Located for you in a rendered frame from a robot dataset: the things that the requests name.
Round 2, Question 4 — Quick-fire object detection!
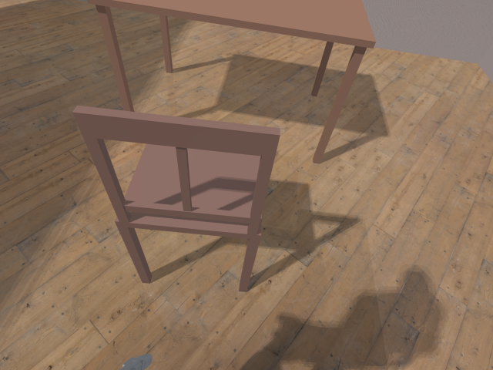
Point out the chair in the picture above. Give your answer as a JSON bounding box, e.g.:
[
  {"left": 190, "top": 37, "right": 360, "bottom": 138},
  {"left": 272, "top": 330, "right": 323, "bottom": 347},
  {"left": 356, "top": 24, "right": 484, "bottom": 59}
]
[{"left": 72, "top": 106, "right": 280, "bottom": 292}]

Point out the table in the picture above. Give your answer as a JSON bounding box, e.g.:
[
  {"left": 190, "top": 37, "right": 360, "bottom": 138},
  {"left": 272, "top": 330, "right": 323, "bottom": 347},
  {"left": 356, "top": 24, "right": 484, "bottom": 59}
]
[{"left": 87, "top": 0, "right": 376, "bottom": 164}]

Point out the robot left hand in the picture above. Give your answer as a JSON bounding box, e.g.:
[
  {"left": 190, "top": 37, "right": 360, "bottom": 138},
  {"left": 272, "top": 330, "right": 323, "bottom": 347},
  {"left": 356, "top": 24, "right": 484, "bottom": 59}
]
[{"left": 120, "top": 354, "right": 153, "bottom": 370}]

